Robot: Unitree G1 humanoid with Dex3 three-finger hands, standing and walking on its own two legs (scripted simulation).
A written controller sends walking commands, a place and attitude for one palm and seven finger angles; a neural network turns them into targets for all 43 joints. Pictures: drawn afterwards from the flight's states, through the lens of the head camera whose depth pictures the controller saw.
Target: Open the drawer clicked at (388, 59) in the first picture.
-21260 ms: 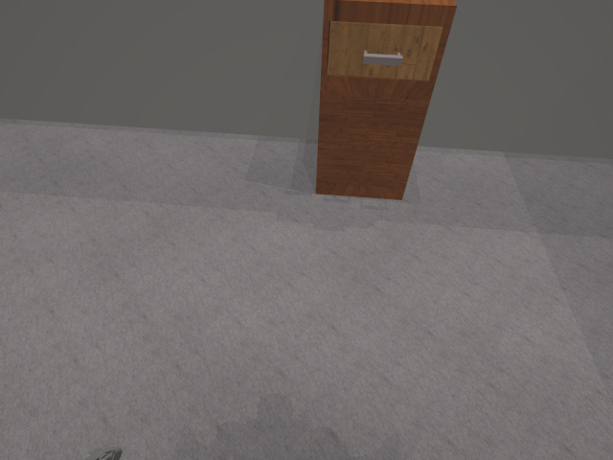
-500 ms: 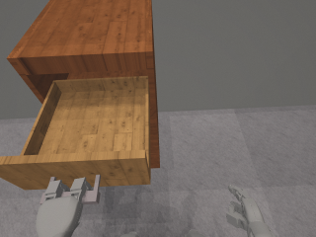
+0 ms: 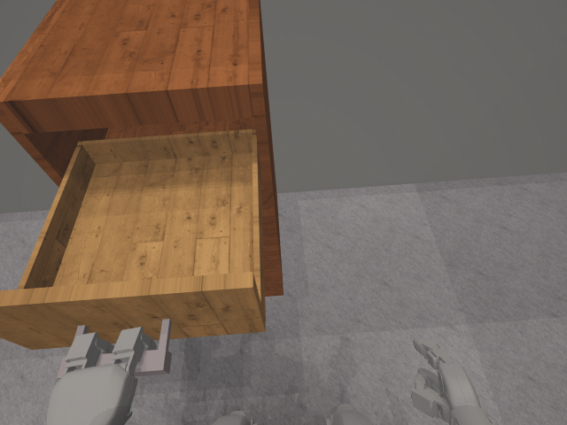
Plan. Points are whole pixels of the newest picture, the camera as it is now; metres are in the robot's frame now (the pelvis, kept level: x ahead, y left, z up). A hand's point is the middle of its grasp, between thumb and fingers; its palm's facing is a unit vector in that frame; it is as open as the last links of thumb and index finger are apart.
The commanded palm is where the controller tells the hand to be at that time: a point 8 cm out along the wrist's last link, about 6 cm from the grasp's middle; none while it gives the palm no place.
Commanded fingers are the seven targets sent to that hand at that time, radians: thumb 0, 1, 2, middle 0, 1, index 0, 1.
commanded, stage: open the thumb to release the handle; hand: left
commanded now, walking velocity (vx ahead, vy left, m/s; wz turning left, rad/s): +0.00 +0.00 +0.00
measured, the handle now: (120, 347) +0.22 +0.24 +0.00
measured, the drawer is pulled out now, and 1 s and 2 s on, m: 0.30 0.30 0.30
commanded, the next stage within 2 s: lift the hand off the handle in 0.50 s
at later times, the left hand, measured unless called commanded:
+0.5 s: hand (113, 399) +0.16 +0.23 -0.02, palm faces -0.02 -0.10 -0.99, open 12.2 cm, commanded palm +0.14 +0.23 +0.03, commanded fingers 0.00 -0.50 0.30 -0.30 -1.20 -0.30 -1.20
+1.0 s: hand (116, 390) +0.17 +0.23 -0.02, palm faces -0.01 -0.09 -1.00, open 13.9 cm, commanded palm +0.15 +0.22 +0.05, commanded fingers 0.00 -0.50 0.30 -0.30 -1.20 -0.30 -1.20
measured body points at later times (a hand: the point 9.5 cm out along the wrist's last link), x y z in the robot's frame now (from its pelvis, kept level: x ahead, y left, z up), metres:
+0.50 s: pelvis -0.01 +0.00 +0.01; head +0.04 -0.02 +0.46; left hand +0.16 +0.23 +0.04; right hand +0.20 -0.22 -0.09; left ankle -0.04 +0.12 -0.66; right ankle +0.00 -0.10 -0.66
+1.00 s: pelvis -0.02 +0.00 +0.01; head +0.03 -0.02 +0.46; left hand +0.17 +0.23 +0.04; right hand +0.18 -0.22 -0.10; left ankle -0.04 +0.12 -0.66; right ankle +0.00 -0.10 -0.66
